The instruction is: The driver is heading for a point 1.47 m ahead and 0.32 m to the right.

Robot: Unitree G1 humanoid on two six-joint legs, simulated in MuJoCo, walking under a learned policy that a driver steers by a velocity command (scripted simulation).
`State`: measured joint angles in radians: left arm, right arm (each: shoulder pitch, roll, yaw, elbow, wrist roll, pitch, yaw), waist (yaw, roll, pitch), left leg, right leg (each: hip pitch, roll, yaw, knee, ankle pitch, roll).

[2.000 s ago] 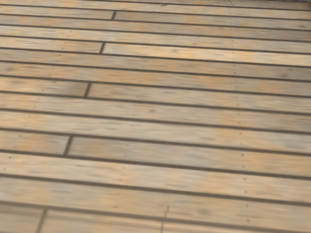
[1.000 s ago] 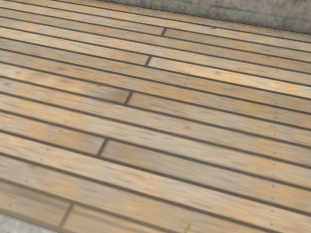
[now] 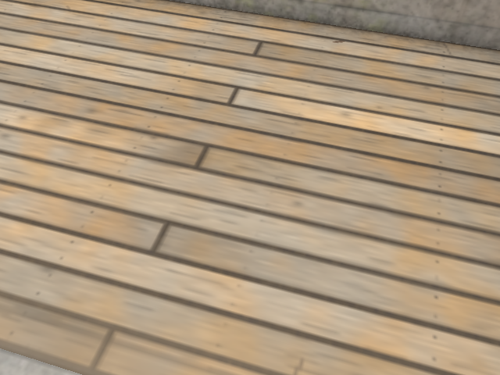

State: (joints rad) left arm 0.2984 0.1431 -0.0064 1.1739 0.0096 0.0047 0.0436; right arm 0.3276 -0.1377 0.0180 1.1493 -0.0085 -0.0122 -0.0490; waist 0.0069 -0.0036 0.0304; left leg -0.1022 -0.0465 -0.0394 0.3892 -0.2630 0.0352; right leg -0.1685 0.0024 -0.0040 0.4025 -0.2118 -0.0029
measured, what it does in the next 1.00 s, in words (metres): walks ahead: left foot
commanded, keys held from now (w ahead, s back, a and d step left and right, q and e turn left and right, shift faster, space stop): no key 0.18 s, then w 0.58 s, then no key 0.24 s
